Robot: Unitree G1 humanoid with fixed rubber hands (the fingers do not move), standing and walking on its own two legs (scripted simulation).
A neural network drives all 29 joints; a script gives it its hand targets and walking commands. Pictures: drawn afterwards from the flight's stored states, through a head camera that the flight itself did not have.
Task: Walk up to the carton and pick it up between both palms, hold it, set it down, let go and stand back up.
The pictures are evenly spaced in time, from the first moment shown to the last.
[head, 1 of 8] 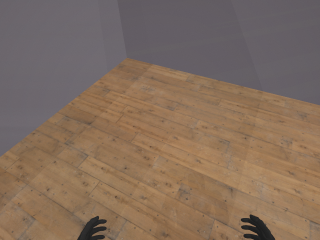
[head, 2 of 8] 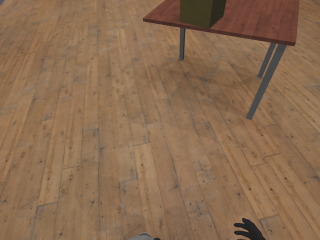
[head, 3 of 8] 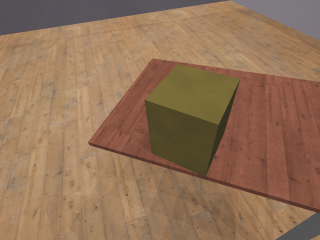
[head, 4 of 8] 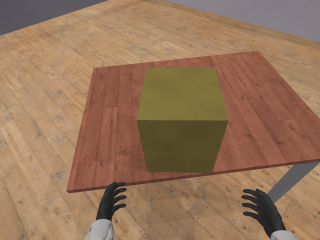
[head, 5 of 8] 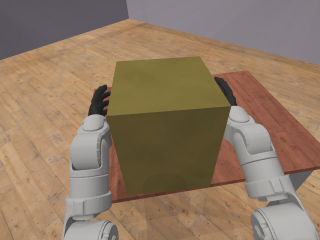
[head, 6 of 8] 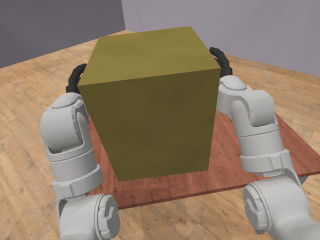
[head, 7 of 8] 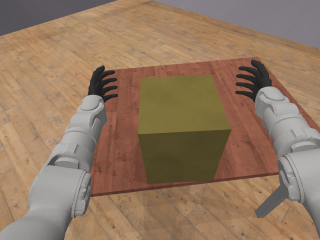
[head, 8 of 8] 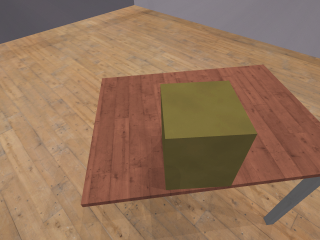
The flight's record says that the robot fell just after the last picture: no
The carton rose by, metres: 0.23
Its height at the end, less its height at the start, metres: +0.00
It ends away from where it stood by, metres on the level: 0.01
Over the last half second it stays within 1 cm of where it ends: yes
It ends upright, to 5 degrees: yes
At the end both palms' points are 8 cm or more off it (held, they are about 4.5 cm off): yes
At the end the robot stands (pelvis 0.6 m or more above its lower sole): yes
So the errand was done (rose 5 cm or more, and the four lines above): yes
